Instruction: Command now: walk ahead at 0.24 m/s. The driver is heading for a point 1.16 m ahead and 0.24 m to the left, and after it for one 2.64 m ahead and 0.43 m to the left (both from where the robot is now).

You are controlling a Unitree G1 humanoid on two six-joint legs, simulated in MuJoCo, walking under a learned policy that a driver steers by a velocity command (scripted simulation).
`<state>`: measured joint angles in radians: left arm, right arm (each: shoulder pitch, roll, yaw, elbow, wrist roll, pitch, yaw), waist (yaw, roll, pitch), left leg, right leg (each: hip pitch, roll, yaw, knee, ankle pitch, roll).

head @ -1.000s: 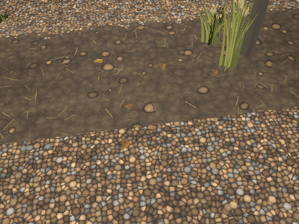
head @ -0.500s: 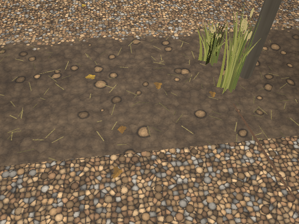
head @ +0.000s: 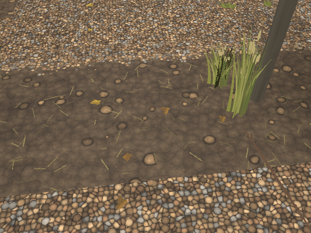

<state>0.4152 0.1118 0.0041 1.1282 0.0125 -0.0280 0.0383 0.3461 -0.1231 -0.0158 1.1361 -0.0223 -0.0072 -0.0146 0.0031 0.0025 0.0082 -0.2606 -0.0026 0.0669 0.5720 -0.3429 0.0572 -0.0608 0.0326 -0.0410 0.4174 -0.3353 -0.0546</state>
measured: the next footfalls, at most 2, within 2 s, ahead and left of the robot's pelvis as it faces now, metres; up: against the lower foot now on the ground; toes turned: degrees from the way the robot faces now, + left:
left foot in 0.22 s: +0.17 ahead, +0.13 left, +0.00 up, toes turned +5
right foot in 0.72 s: +0.50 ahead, -0.04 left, +0.00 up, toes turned -5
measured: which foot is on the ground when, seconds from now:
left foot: up 0.00-0.20, down 0.22-0.72, up 0.74-1.00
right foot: down 0.00-0.24, up 0.26-0.70, down 0.72-1.00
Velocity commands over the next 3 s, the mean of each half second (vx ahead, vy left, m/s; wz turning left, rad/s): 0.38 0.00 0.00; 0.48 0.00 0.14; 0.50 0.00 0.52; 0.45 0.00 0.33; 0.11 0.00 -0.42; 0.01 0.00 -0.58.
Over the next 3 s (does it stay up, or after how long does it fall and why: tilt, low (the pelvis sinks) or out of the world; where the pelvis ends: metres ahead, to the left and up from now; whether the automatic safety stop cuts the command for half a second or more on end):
stays up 1.03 0.21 0.00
